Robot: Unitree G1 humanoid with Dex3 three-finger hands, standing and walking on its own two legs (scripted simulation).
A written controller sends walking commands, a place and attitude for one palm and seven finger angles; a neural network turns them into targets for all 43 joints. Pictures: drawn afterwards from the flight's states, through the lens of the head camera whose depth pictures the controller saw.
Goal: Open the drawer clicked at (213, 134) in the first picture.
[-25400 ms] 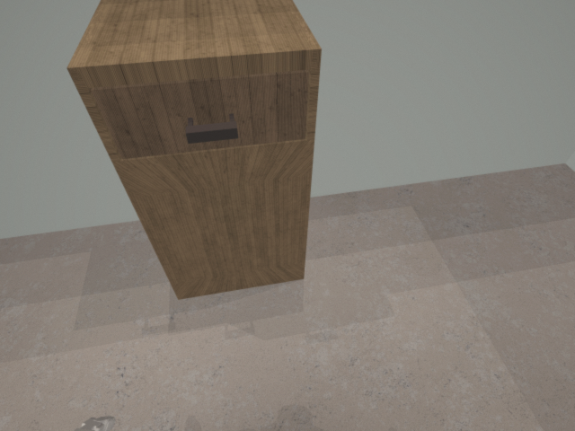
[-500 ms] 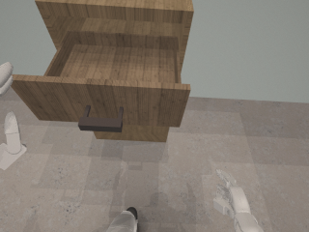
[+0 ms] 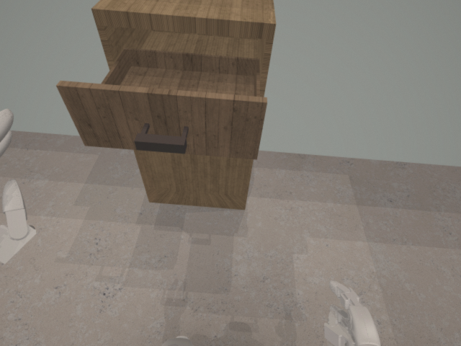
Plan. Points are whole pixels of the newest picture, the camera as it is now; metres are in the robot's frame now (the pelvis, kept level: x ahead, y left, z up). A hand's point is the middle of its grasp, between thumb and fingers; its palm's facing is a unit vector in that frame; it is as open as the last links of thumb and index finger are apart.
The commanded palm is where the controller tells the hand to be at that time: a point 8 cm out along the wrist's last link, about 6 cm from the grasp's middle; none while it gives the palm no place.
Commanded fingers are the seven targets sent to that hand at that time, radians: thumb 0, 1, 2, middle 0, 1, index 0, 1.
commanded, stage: stop stepping back and stand still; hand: left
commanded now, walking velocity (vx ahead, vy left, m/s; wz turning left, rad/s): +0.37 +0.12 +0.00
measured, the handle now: (163, 136) +0.54 +0.19 +0.03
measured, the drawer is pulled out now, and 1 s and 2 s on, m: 0.30 0.30 0.30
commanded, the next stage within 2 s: let the arm hang, fingers relaxed in 0.52 s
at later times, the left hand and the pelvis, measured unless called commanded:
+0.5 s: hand out of the picture +0.12 +0.24 +0.21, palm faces +0.46 -0.79 -0.41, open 7.4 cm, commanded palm +0.06 +0.28 +0.22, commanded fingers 0.00 0.90 0.90 -0.20 -0.30 -0.20 -0.30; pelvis -0.06 +0.00 +0.00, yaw +2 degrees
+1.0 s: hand out of the picture -0.06 +0.19 -0.16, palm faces +0.13 -0.97 -0.20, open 6.8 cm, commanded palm none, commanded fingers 0.00 0.90 0.90 -0.20 -0.30 -0.20 -0.30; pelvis -0.06 +0.00 +0.01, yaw +4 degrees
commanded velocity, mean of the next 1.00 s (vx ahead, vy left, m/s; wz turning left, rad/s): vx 0.09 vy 0.02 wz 0.00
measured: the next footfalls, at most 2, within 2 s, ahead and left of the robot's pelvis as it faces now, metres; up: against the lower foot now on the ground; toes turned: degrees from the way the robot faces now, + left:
left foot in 0.16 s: +0.01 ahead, +0.12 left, +0.00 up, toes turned +5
